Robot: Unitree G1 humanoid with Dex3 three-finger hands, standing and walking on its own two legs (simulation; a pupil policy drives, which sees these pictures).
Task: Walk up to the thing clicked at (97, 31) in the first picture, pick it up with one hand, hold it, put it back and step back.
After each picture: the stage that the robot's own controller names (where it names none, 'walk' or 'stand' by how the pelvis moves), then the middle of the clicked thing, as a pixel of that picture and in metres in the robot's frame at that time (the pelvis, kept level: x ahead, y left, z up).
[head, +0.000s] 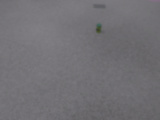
stand; (98, 28) +1.78 -0.22 -0.72
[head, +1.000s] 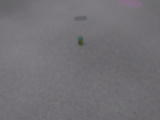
walk; (80, 41) +1.65 +0.16 -0.70
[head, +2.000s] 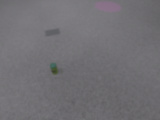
walk; (54, 68) +1.07 +0.38 -0.72
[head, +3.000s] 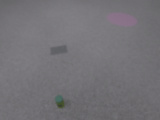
walk; (59, 102) +0.70 +0.26 -0.72
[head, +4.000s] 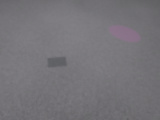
stand; out of the picture +0.47 +0.16 -0.70
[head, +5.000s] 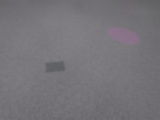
stand; out of the picture +0.43 +0.18 -0.72
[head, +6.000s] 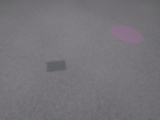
stand; out of the picture +0.40 +0.18 -0.72
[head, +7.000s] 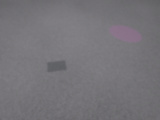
stand; out of the picture +0.43 +0.19 -0.73
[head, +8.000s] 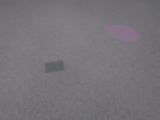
stand; out of the picture +0.41 +0.19 -0.73
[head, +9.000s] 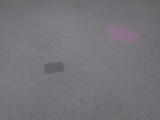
stand; out of the picture +0.40 +0.19 -0.73
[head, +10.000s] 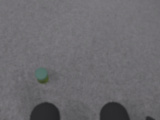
go down; (42, 76) +0.47 +0.18 -0.45
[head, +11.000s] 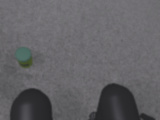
go down; (24, 58) +0.49 +0.21 -0.32
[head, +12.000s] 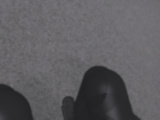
close in; out of the picture +0.48 +0.25 -0.24
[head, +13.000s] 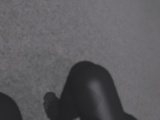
close; out of the picture +0.47 +0.27 -0.23
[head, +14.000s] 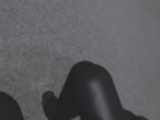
lift; out of the picture +0.45 +0.25 -0.24
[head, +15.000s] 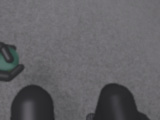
lift; (7, 64) +0.38 +0.25 -0.10
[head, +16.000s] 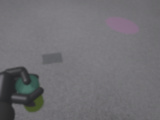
hold; (30, 94) +0.33 +0.17 +0.04
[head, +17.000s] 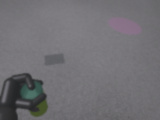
hold; (35, 99) +0.32 +0.17 +0.00
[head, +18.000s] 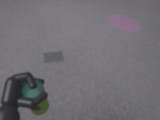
hold; (36, 98) +0.32 +0.17 -0.01
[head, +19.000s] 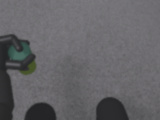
crouch; (23, 59) +0.44 +0.18 -0.09
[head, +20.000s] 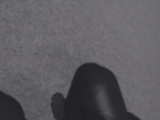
lower; out of the picture +0.44 +0.26 -0.24
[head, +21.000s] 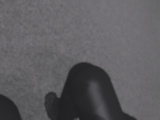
lower; out of the picture +0.44 +0.28 -0.24
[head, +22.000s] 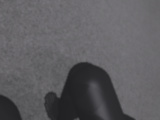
lower; out of the picture +0.45 +0.27 -0.24
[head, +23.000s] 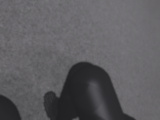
lower; out of the picture +0.45 +0.27 -0.24
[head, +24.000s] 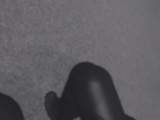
loosen; out of the picture +0.45 +0.26 -0.24
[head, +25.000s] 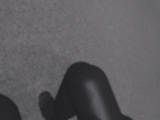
withdraw; out of the picture +0.45 +0.26 -0.25
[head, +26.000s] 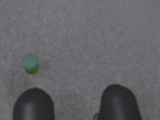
walk; (31, 65) +0.46 +0.20 -0.31
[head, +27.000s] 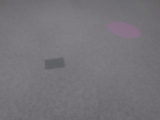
stand; out of the picture +0.39 +0.16 -0.65
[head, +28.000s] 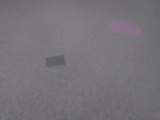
stand; out of the picture +0.41 +0.17 -0.67
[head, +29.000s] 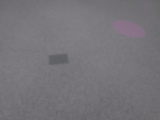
stand; out of the picture +0.40 +0.16 -0.69
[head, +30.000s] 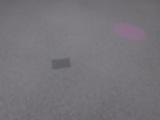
walk; out of the picture +0.41 +0.16 -0.72
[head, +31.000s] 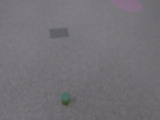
walk; (65, 99) +0.54 +0.09 -0.70
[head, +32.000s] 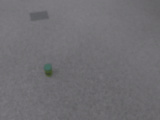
walk; (48, 70) +0.78 +0.25 -0.69
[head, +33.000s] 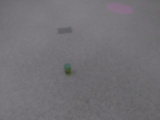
stand; (67, 69) +1.05 +0.20 -0.70
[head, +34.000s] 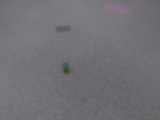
stand; (65, 68) +1.06 +0.18 -0.72
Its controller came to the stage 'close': yes
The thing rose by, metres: 0.70
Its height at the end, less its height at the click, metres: +0.00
